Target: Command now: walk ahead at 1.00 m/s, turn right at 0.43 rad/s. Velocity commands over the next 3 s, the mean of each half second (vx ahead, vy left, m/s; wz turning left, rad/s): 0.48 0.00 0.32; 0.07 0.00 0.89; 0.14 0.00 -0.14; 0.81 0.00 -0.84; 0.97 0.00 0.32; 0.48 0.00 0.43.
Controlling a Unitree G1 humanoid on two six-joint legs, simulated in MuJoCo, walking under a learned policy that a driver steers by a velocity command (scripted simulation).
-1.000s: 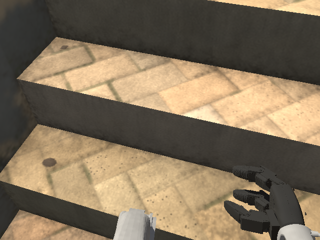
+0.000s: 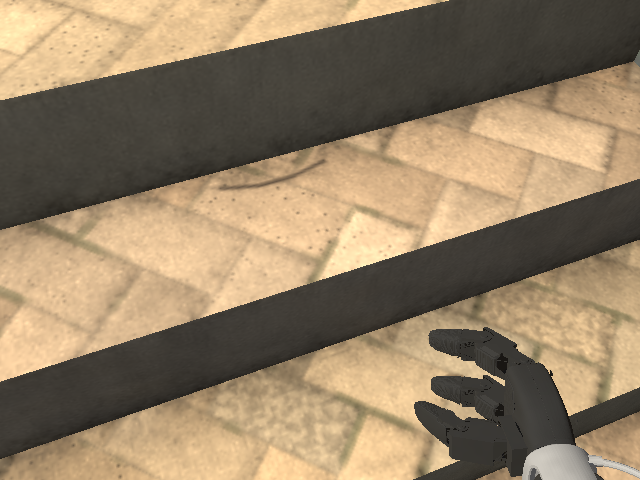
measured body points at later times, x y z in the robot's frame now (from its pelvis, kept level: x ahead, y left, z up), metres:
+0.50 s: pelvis +0.13 -0.06 +0.12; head +0.13 -0.07 +0.57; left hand +0.20 +0.23 +0.02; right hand +0.30 -0.28 +0.00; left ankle +0.06 +0.09 -0.31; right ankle +0.20 -0.16 -0.60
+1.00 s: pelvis +0.13 -0.02 +0.13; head +0.12 -0.02 +0.58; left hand +0.18 +0.31 +0.09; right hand +0.34 -0.19 +0.01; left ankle +0.08 +0.07 -0.60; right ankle +0.16 -0.16 -0.38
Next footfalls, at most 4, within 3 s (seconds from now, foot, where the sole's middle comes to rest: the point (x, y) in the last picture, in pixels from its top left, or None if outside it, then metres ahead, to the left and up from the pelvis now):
0.32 right None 0.24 -0.15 -0.64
0.78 left None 0.11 0.09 -0.64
1.18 right None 0.23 -0.11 -0.64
1.68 left None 0.09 0.13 -0.64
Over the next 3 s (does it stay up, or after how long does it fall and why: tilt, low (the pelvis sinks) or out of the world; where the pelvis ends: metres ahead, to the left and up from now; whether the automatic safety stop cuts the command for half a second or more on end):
stays up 0.63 0.34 0.69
